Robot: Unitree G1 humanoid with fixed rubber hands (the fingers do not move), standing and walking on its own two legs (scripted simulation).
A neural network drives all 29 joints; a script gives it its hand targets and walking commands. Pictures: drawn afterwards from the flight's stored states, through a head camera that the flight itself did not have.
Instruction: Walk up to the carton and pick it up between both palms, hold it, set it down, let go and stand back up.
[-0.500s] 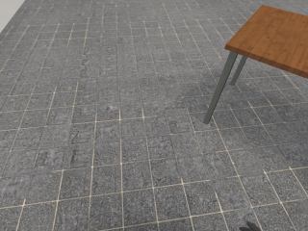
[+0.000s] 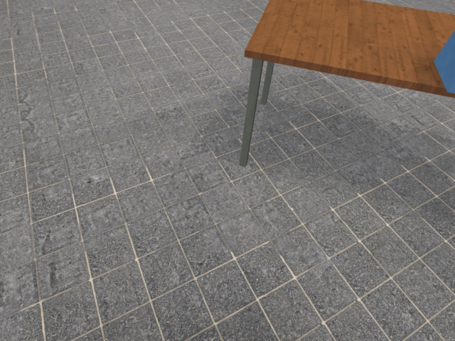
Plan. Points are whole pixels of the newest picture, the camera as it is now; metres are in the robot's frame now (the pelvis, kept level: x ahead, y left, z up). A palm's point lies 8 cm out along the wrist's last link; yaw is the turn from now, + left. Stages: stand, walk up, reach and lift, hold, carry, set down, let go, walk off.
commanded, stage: walk up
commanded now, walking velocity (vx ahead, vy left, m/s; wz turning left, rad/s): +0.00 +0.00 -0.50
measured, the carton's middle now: out of the picture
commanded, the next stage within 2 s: none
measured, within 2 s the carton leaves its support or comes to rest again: neither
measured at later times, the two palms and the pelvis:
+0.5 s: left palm (239, 312) +0.22 +0.00 -0.13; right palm out of the picture -0.02 -0.48 -0.18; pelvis +0.05 -0.21 -0.03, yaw -13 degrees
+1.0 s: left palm (274, 284) +0.28 -0.08 -0.15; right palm out of the picture +0.45 -0.60 -0.13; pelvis +0.32 -0.33 -0.03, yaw -26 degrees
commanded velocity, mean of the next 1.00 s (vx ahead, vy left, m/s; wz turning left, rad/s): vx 0.45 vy -0.10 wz -0.46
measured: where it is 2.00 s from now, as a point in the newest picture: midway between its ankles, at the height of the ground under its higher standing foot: (348, 259)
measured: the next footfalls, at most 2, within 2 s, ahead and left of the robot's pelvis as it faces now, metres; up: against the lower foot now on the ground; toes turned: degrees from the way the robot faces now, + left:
right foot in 0.42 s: +0.09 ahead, -0.36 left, +0.00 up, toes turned -17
left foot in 1.00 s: +0.54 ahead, -0.30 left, +0.00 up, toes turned -21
